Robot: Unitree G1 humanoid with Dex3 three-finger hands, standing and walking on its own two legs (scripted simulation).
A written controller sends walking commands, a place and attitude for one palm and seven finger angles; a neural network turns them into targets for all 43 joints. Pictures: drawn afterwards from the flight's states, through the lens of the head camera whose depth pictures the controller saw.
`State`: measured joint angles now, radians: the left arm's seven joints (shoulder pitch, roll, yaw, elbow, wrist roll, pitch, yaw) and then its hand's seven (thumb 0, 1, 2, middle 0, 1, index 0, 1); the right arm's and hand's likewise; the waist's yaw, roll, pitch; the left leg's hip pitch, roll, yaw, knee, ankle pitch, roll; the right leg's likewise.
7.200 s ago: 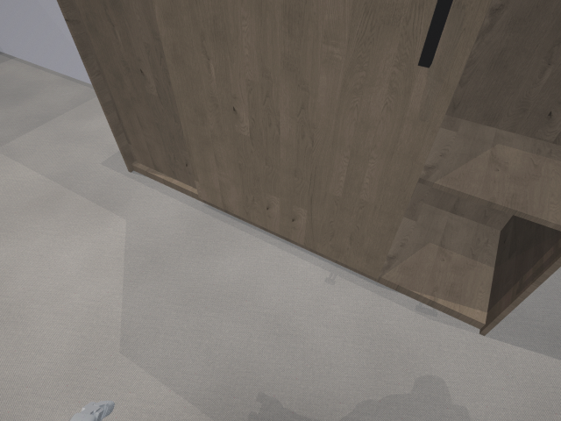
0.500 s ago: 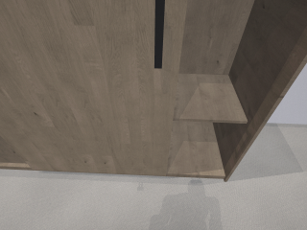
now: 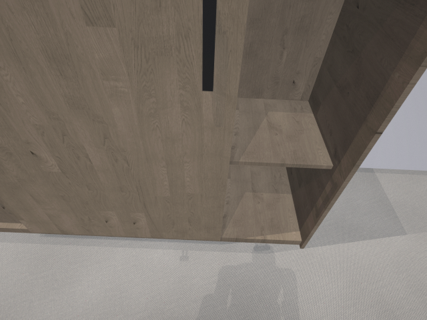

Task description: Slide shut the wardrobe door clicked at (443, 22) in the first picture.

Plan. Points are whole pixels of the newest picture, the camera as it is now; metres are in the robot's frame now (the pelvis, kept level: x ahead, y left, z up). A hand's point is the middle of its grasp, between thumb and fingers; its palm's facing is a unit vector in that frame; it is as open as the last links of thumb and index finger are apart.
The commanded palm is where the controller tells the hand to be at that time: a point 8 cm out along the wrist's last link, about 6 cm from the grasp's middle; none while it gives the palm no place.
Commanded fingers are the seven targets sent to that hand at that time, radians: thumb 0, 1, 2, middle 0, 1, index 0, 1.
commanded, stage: look again from close up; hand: left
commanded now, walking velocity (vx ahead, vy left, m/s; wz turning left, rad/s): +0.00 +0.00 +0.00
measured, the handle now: (209, 36) +0.58 +0.05 +0.27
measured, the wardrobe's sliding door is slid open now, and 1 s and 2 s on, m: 0.41 0.41 0.41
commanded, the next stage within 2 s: raise the hand with hooked fingers in 1.22 s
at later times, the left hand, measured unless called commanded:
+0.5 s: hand out of the picture +0.00 +0.15 -0.18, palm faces +0.02 -0.99 -0.16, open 7.4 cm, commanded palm none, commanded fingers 0.00 0.90 0.90 -0.20 -0.30 -0.20 -0.30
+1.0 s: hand out of the picture +0.04 +0.17 -0.17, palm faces +0.00 -0.98 -0.19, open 7.4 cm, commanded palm none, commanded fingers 0.00 0.90 0.90 -0.20 -0.30 -0.20 -0.30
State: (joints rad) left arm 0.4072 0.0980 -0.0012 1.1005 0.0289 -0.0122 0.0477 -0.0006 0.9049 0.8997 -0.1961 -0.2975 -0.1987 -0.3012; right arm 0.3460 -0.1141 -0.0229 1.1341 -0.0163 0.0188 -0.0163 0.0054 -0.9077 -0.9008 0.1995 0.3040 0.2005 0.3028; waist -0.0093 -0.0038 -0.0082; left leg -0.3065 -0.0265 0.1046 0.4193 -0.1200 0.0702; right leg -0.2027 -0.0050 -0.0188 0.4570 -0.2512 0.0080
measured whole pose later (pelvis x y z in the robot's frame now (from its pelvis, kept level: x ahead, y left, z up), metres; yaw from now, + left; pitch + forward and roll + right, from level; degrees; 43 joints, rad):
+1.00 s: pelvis +0.05 +0.00 +0.00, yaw -1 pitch +0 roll +0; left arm 0.32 0.14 -0.01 1.12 0.02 -0.02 0.05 0.00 0.91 0.90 -0.20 -0.30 -0.20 -0.30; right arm 0.26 -0.15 0.00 1.14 -0.01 -0.02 -0.03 0.01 -0.91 -0.90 0.20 0.30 0.20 0.30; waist -0.01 -0.02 0.02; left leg -0.19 -0.05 0.12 0.36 -0.17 0.08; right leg -0.09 -0.03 0.00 0.38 -0.29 0.02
